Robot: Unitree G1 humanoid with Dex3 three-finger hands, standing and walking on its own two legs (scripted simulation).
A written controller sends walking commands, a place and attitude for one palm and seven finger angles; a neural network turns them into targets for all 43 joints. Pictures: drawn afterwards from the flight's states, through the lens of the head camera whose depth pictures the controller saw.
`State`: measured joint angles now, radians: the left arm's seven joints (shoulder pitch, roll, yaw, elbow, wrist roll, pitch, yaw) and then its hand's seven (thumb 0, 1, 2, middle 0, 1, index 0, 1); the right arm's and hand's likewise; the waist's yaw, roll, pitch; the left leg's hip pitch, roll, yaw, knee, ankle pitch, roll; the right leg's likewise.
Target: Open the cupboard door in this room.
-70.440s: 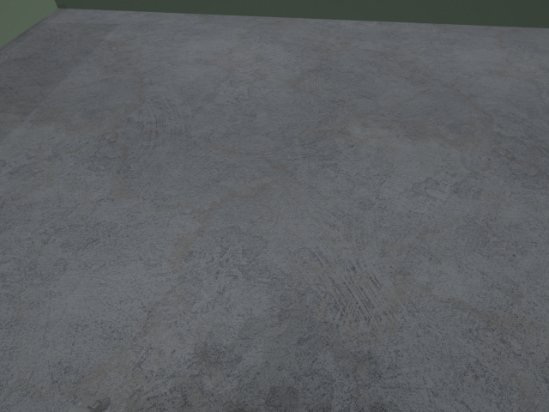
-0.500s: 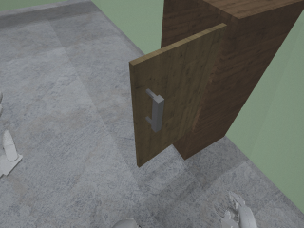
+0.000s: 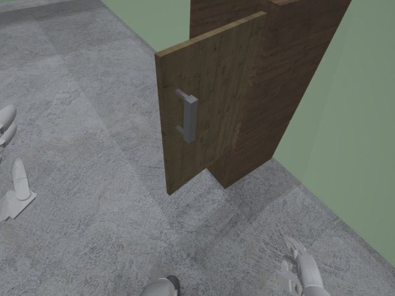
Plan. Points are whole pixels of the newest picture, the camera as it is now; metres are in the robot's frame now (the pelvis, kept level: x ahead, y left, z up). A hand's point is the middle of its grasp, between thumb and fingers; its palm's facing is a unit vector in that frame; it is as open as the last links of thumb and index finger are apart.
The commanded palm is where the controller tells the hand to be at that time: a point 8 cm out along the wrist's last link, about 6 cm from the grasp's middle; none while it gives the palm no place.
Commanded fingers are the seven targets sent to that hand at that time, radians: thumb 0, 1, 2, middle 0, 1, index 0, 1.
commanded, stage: stop stepping back and stand still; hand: left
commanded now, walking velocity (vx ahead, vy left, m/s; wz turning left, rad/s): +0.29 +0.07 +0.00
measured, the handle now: (184, 116) +0.52 +0.08 +0.04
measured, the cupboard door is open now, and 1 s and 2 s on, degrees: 97 97 97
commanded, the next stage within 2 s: let the arm hang, fingers relaxed in 0.72 s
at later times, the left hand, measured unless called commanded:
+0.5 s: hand out of the picture +0.15 +0.28 +0.17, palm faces +0.47 -0.78 -0.42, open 7.4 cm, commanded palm +0.08 +0.31 +0.19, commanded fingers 0.00 0.90 0.90 -0.20 -0.30 -0.20 -0.30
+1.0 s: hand out of the picture +0.08 +0.24 -0.08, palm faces +0.08 -0.92 -0.38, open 7.4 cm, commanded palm none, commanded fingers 0.00 0.90 0.90 -0.20 -0.30 -0.20 -0.30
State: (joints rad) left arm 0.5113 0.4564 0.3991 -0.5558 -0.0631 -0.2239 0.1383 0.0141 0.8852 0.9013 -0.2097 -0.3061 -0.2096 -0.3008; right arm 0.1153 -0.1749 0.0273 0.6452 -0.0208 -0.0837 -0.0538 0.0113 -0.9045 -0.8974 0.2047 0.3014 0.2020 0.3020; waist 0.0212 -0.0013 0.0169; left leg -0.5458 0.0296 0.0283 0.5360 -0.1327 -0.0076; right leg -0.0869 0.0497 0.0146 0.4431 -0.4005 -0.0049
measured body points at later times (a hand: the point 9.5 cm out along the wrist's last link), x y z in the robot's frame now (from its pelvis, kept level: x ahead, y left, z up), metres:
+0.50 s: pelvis -0.05 +0.00 +0.01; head -0.05 +0.01 +0.46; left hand +0.12 +0.31 +0.19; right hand +0.11 -0.23 -0.07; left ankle +0.01 +0.10 -0.73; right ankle -0.10 -0.12 -0.72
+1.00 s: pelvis -0.08 +0.00 +0.00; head -0.08 -0.02 +0.45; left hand +0.07 +0.29 -0.05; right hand +0.08 -0.26 -0.12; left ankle -0.02 +0.10 -0.73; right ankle -0.09 -0.11 -0.73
